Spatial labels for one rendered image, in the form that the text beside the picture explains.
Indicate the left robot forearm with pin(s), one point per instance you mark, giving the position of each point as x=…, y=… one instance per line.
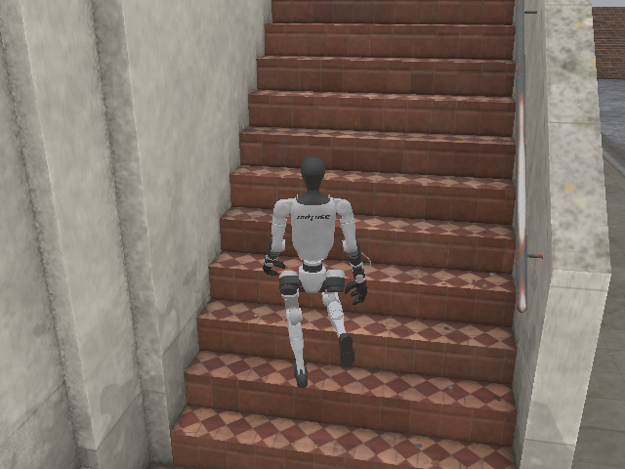
x=271, y=257

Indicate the robot right hand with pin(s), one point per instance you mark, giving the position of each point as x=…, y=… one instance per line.
x=361, y=289

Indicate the robot left foot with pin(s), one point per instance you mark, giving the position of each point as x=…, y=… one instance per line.
x=302, y=379

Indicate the robot left hand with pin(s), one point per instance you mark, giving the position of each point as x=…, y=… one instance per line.
x=268, y=270

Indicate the right robot forearm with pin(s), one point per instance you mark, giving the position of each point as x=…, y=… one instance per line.
x=356, y=264

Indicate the left robot upper arm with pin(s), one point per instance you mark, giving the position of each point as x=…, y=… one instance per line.
x=282, y=208

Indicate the right robot upper arm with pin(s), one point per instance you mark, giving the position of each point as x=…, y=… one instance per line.
x=343, y=208

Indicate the robot torso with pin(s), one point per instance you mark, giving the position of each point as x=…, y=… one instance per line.
x=313, y=228

